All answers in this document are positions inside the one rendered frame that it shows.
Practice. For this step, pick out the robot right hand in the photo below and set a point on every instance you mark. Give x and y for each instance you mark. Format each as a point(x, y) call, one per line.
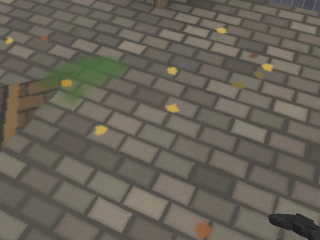
point(298, 223)

